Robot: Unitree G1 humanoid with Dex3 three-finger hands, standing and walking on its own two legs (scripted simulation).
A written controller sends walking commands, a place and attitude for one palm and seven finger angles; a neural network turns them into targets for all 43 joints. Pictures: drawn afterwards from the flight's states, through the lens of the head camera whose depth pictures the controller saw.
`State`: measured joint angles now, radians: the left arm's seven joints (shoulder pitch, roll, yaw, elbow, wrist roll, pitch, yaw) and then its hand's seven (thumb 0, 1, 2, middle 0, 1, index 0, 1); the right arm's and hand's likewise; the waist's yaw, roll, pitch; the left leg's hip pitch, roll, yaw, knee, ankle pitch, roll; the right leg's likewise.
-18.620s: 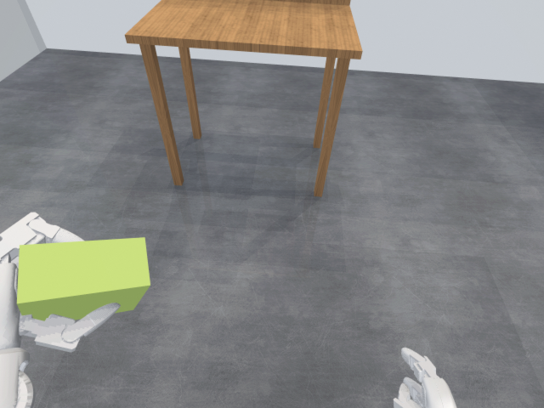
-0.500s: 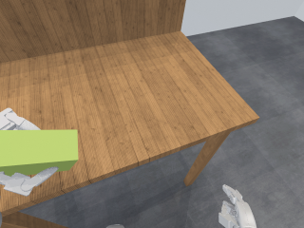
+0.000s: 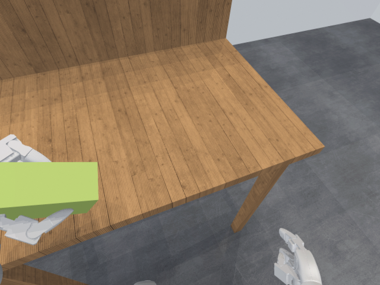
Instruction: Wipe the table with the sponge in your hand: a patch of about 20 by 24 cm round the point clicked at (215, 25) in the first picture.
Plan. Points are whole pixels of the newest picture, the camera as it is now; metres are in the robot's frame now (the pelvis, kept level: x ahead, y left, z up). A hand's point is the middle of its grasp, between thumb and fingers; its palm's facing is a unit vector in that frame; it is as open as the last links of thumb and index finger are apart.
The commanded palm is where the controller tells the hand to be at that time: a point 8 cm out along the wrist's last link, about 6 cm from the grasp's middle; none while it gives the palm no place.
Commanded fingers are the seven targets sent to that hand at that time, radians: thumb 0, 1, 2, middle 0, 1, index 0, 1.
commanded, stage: shuffle to correct the standing spot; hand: left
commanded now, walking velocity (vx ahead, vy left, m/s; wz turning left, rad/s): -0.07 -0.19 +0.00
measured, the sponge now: (64, 191) +0.23 +0.21 +0.14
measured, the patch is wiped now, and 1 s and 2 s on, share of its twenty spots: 0.00 0.00 0.00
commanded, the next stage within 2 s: come to a stop and stand still in 0.36 s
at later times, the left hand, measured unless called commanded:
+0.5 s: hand (34, 196) +0.21 +0.24 +0.17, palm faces +0.31 -0.85 -0.43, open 9.7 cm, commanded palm +0.15 +0.28 +0.18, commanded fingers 0.00 0.10 1.30 -1.20 -1.60 -1.20 -1.60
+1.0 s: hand out of the picture +0.21 +0.31 +0.18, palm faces +0.41 -0.85 -0.33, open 9.7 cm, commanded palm +0.14 +0.33 +0.18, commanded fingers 0.00 0.10 1.30 -1.20 -1.60 -1.20 -1.60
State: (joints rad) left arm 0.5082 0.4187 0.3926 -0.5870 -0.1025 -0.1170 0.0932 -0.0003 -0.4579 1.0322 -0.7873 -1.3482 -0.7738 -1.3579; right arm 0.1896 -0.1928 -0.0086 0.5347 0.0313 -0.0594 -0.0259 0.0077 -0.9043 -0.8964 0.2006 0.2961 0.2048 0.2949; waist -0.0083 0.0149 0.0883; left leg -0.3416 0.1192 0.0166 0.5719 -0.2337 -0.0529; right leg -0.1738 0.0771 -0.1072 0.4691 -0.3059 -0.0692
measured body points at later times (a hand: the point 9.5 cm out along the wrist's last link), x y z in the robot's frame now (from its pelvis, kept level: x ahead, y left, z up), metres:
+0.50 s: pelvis -0.01 +0.00 +0.00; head +0.03 +0.00 +0.45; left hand +0.19 +0.28 +0.19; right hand +0.16 -0.24 -0.08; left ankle +0.04 +0.15 -0.73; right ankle -0.03 -0.07 -0.73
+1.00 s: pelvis -0.03 +0.06 +0.00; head -0.02 +0.08 +0.45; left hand +0.18 +0.35 +0.19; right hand +0.12 -0.17 -0.07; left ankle +0.02 +0.14 -0.73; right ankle -0.03 -0.07 -0.73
